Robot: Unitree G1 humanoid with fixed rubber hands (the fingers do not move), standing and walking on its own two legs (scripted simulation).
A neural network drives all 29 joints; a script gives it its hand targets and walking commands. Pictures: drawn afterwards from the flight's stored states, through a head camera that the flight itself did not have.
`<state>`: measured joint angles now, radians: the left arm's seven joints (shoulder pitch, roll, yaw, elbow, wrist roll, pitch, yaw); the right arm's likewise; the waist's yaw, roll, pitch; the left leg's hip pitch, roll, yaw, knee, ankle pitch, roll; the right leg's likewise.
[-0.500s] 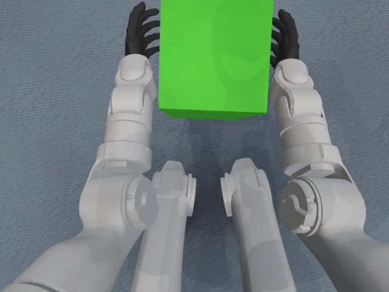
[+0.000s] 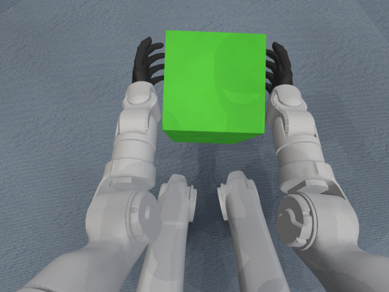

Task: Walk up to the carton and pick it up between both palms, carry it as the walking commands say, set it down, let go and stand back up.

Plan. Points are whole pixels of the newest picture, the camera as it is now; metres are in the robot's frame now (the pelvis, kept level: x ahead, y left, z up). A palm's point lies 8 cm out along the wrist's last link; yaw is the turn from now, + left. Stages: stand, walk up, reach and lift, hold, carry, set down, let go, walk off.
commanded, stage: reach and lift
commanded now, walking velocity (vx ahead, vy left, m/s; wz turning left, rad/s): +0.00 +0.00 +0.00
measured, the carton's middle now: (208, 101) +0.48 -0.01 -0.15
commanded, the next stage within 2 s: none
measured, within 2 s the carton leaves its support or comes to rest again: neither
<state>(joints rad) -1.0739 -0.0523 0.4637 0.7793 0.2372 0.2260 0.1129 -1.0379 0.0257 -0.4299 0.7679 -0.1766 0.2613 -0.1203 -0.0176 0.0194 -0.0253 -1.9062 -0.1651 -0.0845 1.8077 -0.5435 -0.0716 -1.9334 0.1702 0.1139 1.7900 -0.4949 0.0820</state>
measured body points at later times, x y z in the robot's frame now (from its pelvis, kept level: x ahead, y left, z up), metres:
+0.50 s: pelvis +0.01 +0.00 +0.06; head +0.24 +0.00 +0.45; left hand +0.49 +0.11 +0.00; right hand +0.47 -0.15 -0.01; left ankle +0.11 +0.12 -0.46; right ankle +0.12 -0.12 -0.46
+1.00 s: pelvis +0.03 +0.00 +0.12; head +0.22 -0.01 +0.53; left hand +0.47 +0.11 +0.07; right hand +0.45 -0.15 +0.06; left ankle +0.11 +0.12 -0.46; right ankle +0.12 -0.12 -0.46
